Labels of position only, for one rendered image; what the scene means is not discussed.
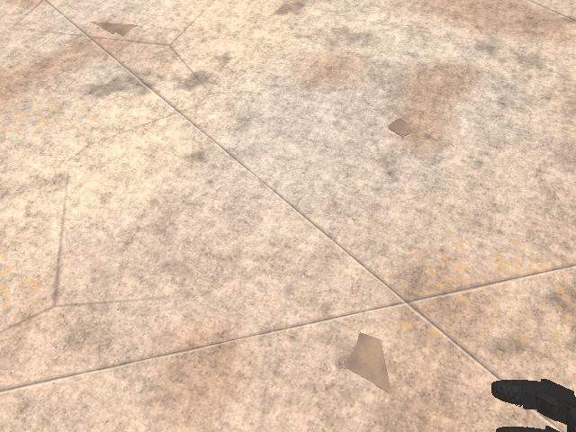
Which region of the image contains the robot right hand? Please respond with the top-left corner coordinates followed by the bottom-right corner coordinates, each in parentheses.
top-left (491, 379), bottom-right (576, 432)

